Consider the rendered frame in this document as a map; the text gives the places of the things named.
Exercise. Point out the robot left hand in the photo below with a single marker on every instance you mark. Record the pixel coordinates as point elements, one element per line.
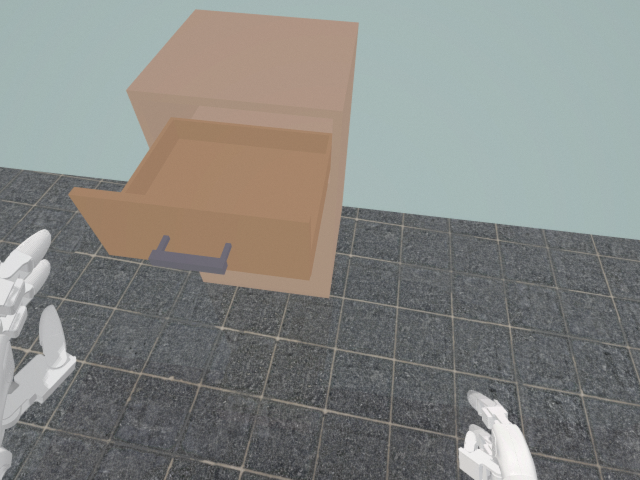
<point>21,276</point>

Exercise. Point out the handle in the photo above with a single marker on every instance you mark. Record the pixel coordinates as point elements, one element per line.
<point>162,258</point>

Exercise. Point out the drawer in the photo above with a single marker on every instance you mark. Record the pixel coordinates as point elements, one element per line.
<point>206,183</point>

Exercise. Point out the robot right hand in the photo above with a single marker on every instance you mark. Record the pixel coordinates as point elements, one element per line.
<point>502,453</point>

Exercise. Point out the cabinet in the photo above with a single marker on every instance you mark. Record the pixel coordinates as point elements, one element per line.
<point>261,70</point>

